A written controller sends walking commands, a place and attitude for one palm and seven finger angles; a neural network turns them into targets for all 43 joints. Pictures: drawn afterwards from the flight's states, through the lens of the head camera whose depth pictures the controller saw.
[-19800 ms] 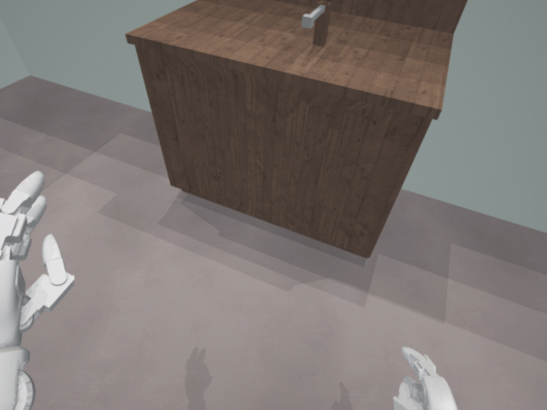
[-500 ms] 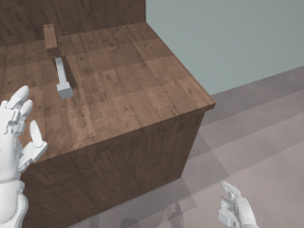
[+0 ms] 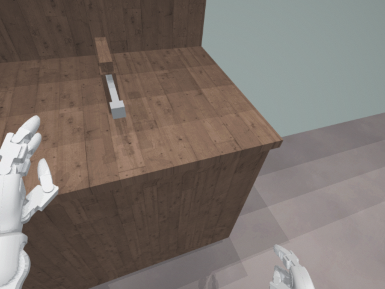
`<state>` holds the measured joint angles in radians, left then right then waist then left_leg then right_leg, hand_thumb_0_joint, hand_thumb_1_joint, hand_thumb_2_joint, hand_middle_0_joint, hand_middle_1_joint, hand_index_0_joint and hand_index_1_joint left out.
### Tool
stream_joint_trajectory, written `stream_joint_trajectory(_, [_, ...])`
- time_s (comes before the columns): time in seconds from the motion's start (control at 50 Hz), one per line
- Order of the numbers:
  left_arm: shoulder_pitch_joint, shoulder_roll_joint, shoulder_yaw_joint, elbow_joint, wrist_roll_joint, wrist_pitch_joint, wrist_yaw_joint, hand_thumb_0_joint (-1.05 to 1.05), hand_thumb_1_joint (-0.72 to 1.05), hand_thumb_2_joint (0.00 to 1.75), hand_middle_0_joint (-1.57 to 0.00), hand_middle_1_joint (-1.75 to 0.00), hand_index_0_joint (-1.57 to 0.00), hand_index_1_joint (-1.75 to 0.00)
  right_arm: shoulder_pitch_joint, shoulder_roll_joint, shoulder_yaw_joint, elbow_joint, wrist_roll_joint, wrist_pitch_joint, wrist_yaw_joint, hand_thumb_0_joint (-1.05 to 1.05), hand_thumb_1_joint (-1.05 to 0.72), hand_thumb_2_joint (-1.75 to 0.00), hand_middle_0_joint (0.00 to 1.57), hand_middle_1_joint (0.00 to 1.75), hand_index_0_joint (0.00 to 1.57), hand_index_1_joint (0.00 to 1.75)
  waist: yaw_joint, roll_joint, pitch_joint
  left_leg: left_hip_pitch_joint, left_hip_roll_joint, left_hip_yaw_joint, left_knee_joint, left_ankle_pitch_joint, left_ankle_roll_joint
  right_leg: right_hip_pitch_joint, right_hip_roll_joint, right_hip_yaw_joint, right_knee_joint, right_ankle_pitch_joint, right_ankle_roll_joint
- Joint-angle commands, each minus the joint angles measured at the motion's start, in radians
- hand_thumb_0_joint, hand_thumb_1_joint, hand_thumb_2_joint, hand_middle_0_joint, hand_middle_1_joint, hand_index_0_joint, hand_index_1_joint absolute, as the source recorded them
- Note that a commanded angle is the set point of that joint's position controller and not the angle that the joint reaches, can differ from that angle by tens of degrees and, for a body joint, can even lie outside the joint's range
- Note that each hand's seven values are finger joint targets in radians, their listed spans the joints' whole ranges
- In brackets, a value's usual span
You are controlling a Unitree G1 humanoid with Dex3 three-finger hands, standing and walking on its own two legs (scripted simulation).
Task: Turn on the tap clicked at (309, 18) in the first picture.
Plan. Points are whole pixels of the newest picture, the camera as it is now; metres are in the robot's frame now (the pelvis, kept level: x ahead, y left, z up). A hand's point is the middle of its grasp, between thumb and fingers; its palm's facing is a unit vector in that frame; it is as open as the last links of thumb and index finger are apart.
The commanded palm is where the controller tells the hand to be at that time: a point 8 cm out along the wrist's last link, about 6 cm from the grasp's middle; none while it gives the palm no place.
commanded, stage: come to a stop and stand still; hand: left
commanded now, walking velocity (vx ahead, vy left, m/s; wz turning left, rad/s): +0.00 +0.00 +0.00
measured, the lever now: (117, 109) +0.43 +0.21 +0.15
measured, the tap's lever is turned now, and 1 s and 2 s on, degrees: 1 1 1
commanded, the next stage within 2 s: look again from close up in 0.60 s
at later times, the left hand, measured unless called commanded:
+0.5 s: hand (76, 169) +0.25 +0.23 +0.16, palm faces +0.37 -0.85 -0.37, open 7.4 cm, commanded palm +0.20 +0.26 +0.18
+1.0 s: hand (87, 175) +0.25 +0.21 +0.15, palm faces +0.30 -0.87 -0.39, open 7.4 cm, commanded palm +0.19 +0.26 +0.18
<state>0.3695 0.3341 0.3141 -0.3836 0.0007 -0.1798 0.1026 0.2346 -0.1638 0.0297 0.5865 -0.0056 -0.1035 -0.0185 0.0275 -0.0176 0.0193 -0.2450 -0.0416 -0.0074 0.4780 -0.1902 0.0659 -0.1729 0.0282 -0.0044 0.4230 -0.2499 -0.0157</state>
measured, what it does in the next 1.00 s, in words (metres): stands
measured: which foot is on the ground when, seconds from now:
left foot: down 0.00-1.00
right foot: down 0.00-1.00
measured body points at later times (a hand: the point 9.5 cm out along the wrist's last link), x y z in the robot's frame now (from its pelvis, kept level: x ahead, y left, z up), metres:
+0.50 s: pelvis +0.04 -0.02 +0.00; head +0.06 +0.00 +0.45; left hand +0.23 +0.27 +0.18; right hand +0.23 -0.24 -0.06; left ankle +0.05 +0.07 -0.74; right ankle +0.02 -0.13 -0.74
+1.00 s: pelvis +0.02 -0.01 +0.00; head +0.05 -0.01 +0.45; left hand +0.23 +0.26 +0.17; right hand +0.19 -0.24 -0.08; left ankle +0.05 +0.07 -0.74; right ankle +0.02 -0.13 -0.74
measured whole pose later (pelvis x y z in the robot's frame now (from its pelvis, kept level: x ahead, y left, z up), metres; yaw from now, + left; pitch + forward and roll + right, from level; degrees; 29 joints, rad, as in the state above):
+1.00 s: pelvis +0.02 -0.01 +0.00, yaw -2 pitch +0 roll -1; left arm 0.45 0.33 0.31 -0.45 -0.03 -0.23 0.09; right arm 0.21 -0.22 0.04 0.57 -0.01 -0.12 0.00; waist 0.01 0.02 0.06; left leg -0.27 -0.02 0.02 0.50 -0.23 0.05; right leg -0.22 0.04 0.03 0.45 -0.23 -0.01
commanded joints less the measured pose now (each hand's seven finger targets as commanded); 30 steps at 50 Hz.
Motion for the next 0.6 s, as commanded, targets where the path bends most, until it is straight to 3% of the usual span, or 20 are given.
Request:
stream_joint_trajectory(0.0, [-0.134,0.198,0.137,-0.266,-0.020,-0.086,0.016,0.00,0.90,0.90,-0.20,-0.30,-0.20,-0.30,-0.132,-0.154,-0.057,-0.161,-0.002,-0.072,-0.012,0.00,-0.90,-0.90,0.20,0.30,0.20,0.30,-0.007,0.098,-0.060,-0.048,0.117,-0.137,-0.197,-0.284,-0.026,0.048,-0.021,0.035,-0.086,-0.077,-0.025])
stream_joint_trajectory(0.08, [-0.117,0.163,0.101,-0.234,-0.017,-0.086,0.007,0.00,0.90,0.90,-0.20,-0.30,-0.20,-0.30,-0.136,-0.155,-0.052,-0.153,0.002,-0.088,-0.009,0.00,-0.90,-0.90,0.20,0.30,0.20,0.30,-0.005,0.144,-0.054,-0.013,0.111,-0.137,-0.217,-0.225,-0.039,0.023,-0.016,0.035,-0.082,-0.036,-0.014])
stream_joint_trajectory(0.12, [-0.110,0.142,0.077,-0.202,-0.017,-0.083,0.008,0.00,0.90,0.90,-0.20,-0.30,-0.20,-0.30,-0.121,-0.157,-0.052,-0.147,0.004,-0.086,-0.009,0.00,-0.90,-0.90,0.20,0.30,0.20,0.30,-0.005,0.101,-0.057,-0.007,0.113,-0.138,-0.204,-0.169,-0.039,0.031,-0.021,0.038,-0.086,0.011,-0.013])
stream_joint_trajectory(0.16, [-0.105,0.145,0.076,-0.197,-0.018,-0.079,0.009,0.00,0.90,0.90,-0.20,-0.30,-0.20,-0.30,-0.120,-0.158,-0.054,-0.145,0.005,-0.084,-0.009,0.00,-0.90,-0.90,0.20,0.30,0.20,0.30,-0.004,0.073,-0.080,0.026,0.096,-0.102,-0.157,-0.052,-0.043,0.039,-0.038,0.053,-0.102,0.083,-0.015])
stream_joint_trajectory(0.26, [-0.074,0.173,0.110,-0.210,-0.034,-0.070,0.012,0.00,0.90,0.90,-0.20,-0.30,-0.20,-0.30,-0.135,-0.159,-0.056,-0.153,0.008,-0.072,-0.015,0.00,-0.90,-0.90,0.20,0.30,0.20,0.30,0.003,0.030,-0.118,0.077,0.074,-0.067,-0.094,0.157,-0.050,0.063,-0.063,0.065,-0.110,0.228,-0.013])
stream_joint_trajectory(0.28, [-0.066,0.208,0.145,-0.238,-0.035,-0.070,0.014,0.00,0.90,0.90,-0.20,-0.30,-0.20,-0.30,-0.147,-0.158,-0.056,-0.153,0.010,-0.071,-0.015,0.00,-0.90,-0.90,0.20,0.30,0.20,0.30,0.005,0.043,-0.144,0.098,0.071,-0.056,-0.079,0.198,-0.049,0.073,-0.066,0.060,-0.104,0.269,-0.011])
stream_joint_trajectory(0.3, [-0.059,0.182,0.125,-0.248,-0.041,-0.070,0.014,0.00,0.90,0.90,-0.20,-0.30,-0.20,-0.30,-0.140,-0.156,-0.054,-0.158,0.010,-0.067,-0.016,0.00,-0.90,-0.90,0.20,0.30,0.20,0.30,0.002,0.043,-0.152,0.100,0.073,-0.059,-0.077,0.224,-0.050,0.088,-0.071,0.055,-0.093,0.283,-0.013])
stream_joint_trajectory(0.38, [-0.024,0.221,0.164,-0.320,-0.049,-0.072,0.019,0.00,0.90,0.90,-0.20,-0.30,-0.20,-0.30,-0.151,-0.157,-0.059,-0.170,0.016,-0.060,-0.021,0.00,-0.90,-0.90,0.20,0.30,0.20,0.30,0.005,0.088,-0.192,0.147,0.074,-0.054,-0.055,0.352,-0.052,0.101,-0.065,0.040,-0.065,0.358,-0.008])
stream_joint_trajectory(0.4, [-0.004,0.205,0.156,-0.315,-0.053,-0.070,0.020,0.00,0.90,0.90,-0.20,-0.30,-0.20,-0.30,-0.144,-0.155,-0.059,-0.173,0.015,-0.056,-0.021,0.00,-0.90,-0.90,0.20,0.30,0.20,0.30,0.004,0.082,-0.199,0.152,0.080,-0.054,-0.048,0.380,-0.050,0.107,-0.068,0.036,-0.058,0.373,-0.006])
stream_joint_trajectory(0.52, [0.041,0.176,0.138,-0.269,-0.060,-0.054,0.021,0.00,0.90,0.90,-0.20,-0.30,-0.20,-0.30,-0.135,-0.161,-0.066,-0.175,0.020,-0.035,-0.023,0.00,-0.90,-0.90,0.20,0.30,0.20,0.30,-0.002,0.062,-0.172,0.150,0.089,-0.061,-0.053,0.386,-0.054,0.089,-0.069,0.033,-0.066,0.366,-0.001])
stream_joint_trajectory(0.58, [0.042,0.171,0.131,-0.231,-0.061,-0.042,0.020,0.00,0.90,0.90,-0.20,-0.30,-0.20,-0.30,-0.145,-0.164,-0.065,-0.172,0.022,-0.025,-0.027,0.00,-0.90,-0.90,0.20,0.30,0.20,0.30,-0.002,0.061,-0.134,0.130,0.086,-0.060,-0.068,0.299,-0.049,0.062,-0.073,0.046,-0.094,0.317,0.000])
